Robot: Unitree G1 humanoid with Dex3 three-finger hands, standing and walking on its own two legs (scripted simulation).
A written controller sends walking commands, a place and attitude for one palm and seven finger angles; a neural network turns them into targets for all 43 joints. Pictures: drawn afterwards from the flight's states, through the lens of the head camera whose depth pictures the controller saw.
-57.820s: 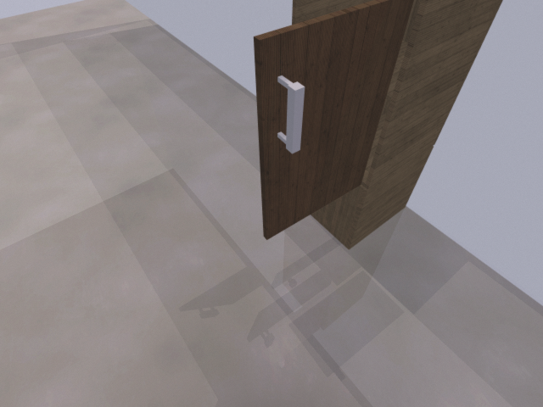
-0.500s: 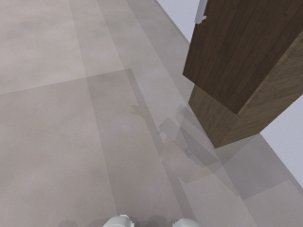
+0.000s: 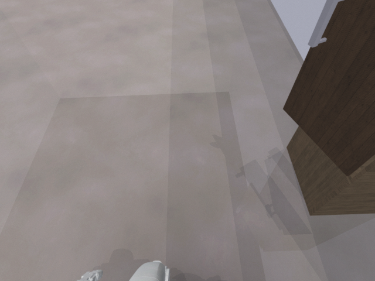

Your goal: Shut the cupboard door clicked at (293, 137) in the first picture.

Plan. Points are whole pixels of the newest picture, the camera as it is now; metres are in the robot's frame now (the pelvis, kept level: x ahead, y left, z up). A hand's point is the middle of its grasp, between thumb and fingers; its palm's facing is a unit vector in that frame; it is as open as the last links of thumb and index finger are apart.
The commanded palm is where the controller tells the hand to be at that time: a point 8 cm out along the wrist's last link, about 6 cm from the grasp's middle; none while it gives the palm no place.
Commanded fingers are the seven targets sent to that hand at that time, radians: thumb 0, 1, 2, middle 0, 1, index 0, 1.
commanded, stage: walk to a spot facing it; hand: left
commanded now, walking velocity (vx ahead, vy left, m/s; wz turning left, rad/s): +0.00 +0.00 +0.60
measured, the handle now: (327, 21) +0.82 -0.43 +0.10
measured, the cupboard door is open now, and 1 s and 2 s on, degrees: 22 22 22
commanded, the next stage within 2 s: turn to face it in 1.20 s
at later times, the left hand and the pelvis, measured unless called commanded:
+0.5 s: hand out of the picture +0.12 +0.24 -0.15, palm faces +0.24 -0.93 -0.26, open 7.4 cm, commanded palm none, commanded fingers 0.00 0.90 0.90 -0.20 -0.30 -0.20 -0.30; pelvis +0.07 +0.01 +0.00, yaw +14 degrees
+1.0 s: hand out of the picture +0.08 +0.13 -0.16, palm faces +0.64 -0.75 -0.18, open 7.3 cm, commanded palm none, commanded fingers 0.00 0.90 0.90 -0.20 -0.30 -0.20 -0.30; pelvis +0.23 +0.03 +0.00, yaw +35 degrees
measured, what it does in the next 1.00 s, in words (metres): walks ahead, turning left: left foot, then right foot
